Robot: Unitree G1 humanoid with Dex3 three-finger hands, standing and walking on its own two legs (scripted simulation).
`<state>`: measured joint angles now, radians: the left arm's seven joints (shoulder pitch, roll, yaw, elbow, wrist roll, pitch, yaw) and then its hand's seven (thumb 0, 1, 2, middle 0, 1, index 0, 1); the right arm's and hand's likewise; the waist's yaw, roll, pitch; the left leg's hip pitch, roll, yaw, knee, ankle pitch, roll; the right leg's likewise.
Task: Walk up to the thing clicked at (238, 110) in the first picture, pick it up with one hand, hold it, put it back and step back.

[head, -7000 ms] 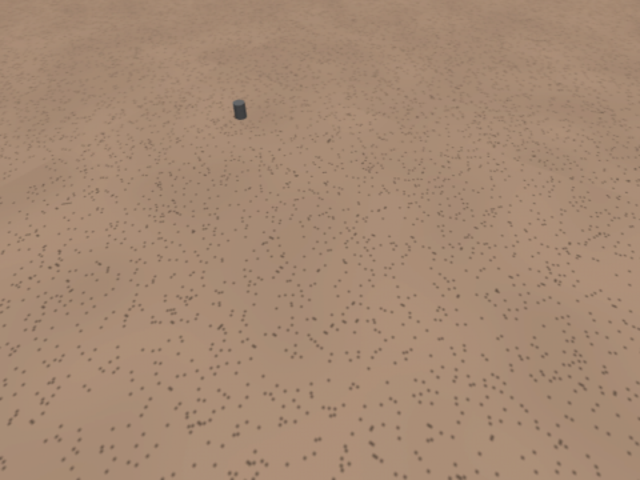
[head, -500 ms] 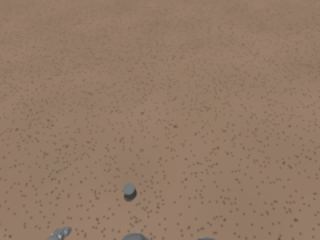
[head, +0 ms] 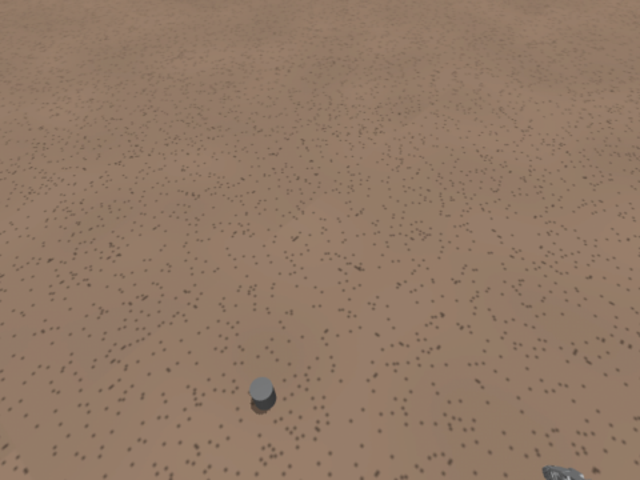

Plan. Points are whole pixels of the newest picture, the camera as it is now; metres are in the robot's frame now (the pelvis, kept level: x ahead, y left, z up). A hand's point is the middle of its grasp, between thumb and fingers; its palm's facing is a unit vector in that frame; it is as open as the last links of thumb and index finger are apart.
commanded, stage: walk up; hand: left
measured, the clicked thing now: (263, 393) +0.47 +0.22 -0.73
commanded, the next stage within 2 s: stand in 0.72 s
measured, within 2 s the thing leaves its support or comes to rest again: neither
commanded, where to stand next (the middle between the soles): +0.07 -0.03 m, yaw +2 degrees
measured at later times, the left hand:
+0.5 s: hand out of the picture +0.08 +0.26 -0.15, palm faces -0.01 -0.95 -0.32, open 7.4 cm
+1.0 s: hand out of the picture +0.09 +0.26 -0.15, palm faces -0.01 -0.94 -0.33, open 7.4 cm
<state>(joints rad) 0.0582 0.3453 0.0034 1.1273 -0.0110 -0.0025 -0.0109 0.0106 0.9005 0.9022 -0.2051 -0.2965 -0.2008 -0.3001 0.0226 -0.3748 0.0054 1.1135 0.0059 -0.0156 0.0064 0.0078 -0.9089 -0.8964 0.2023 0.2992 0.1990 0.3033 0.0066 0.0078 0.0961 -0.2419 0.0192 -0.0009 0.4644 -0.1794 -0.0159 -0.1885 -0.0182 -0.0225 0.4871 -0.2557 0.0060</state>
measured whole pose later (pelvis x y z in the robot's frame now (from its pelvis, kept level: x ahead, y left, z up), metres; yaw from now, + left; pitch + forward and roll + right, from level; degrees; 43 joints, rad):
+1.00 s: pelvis +0.02 +0.01 +0.01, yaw +1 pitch -1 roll +0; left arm 0.11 0.34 0.01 1.15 0.01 -0.01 -0.01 0.01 0.90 0.90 -0.20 -0.30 -0.20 -0.30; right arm 0.06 -0.35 0.00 1.15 -0.02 -0.01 0.01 0.01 -0.91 -0.90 0.20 0.30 0.20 0.30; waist 0.00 0.00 0.04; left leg -0.18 0.01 -0.01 0.34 -0.14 -0.01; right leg -0.11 -0.03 -0.03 0.33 -0.20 0.02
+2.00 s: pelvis +0.04 +0.00 +0.01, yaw +0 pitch -1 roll +0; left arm 0.10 0.35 0.01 1.14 0.01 -0.01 0.00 0.01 0.90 0.90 -0.20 -0.30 -0.20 -0.30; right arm 0.08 -0.35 0.01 1.14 -0.01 -0.01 0.00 0.01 -0.91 -0.90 0.20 0.30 0.20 0.30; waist 0.00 0.00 0.05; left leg -0.13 0.02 -0.01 0.31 -0.16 -0.02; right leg -0.06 -0.02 -0.03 0.30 -0.22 0.01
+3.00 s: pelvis +0.04 +0.00 +0.01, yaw +0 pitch -2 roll +0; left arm 0.13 0.35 0.00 1.13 0.01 -0.01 0.00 0.01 0.90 0.90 -0.20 -0.30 -0.20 -0.30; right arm 0.10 -0.35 0.01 1.13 -0.01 -0.01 0.00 0.01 -0.91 -0.90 0.20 0.30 0.20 0.30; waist 0.00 -0.01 0.05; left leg -0.12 0.02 0.00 0.31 -0.16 -0.01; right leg -0.05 -0.02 -0.02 0.29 -0.21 0.02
